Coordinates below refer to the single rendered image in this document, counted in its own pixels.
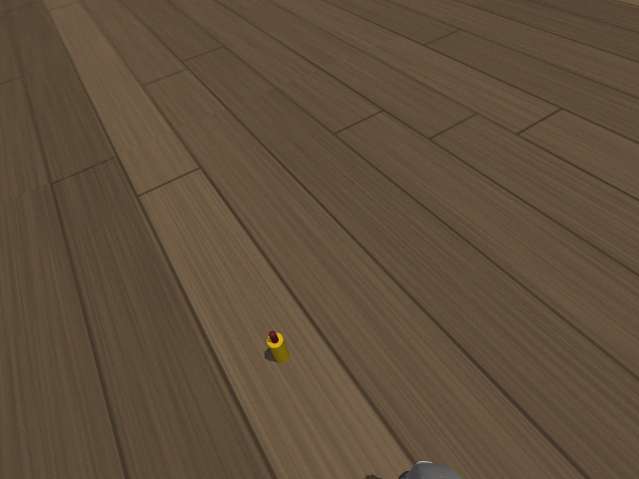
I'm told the bottle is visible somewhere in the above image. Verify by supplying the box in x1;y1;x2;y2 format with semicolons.
268;331;290;363

